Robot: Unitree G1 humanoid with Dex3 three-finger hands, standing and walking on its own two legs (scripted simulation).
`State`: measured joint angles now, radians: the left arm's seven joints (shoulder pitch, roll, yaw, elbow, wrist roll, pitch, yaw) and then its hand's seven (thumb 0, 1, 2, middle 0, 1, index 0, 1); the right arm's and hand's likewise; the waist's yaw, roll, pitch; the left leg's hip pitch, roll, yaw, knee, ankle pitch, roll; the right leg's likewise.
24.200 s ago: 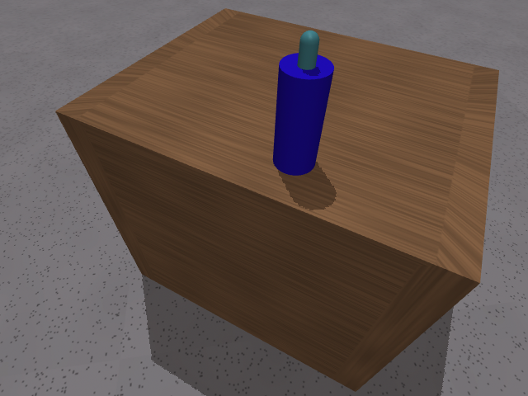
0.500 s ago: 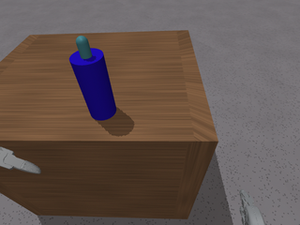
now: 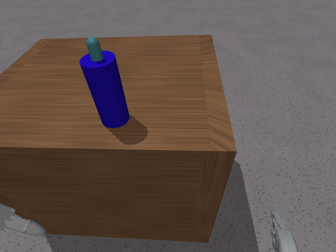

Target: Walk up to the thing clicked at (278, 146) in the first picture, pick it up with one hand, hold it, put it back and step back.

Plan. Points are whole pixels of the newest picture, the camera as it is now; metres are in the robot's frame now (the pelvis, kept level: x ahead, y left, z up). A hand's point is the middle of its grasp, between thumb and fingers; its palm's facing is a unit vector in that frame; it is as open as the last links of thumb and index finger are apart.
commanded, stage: sink last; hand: left
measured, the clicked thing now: (105, 84) +0.51 +0.18 +0.16
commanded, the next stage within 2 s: home in 0.04 s
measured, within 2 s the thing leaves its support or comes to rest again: neither
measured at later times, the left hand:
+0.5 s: hand (49, 205) +0.20 +0.24 +0.09, palm faces +0.25 -0.90 -0.36, open 17.3 cm
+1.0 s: hand (100, 231) +0.21 +0.19 -0.10, palm faces +0.06 -0.97 -0.23, open 17.4 cm
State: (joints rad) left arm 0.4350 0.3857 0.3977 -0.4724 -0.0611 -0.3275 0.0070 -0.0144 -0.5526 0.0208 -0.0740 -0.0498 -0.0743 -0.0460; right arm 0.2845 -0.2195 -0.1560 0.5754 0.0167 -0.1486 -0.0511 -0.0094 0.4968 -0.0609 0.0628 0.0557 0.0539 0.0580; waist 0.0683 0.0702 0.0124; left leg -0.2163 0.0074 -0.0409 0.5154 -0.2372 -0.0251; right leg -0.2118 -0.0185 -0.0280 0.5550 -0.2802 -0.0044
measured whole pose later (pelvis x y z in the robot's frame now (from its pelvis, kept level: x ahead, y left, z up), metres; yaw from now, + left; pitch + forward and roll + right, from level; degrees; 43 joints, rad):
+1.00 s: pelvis +0.04 +0.02 +0.00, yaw -1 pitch +2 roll +0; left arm 0.26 0.18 0.03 0.53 0.00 -0.13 0.06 -0.02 -0.53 0.06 -0.06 -0.05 -0.06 -0.05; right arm 0.21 -0.21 -0.01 0.71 0.00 -0.09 -0.06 0.01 -0.88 -0.89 0.20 0.30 0.20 0.30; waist 0.00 0.00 0.04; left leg -0.27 0.01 -0.02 0.54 -0.30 -0.01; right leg -0.25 -0.02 0.00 0.53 -0.30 0.01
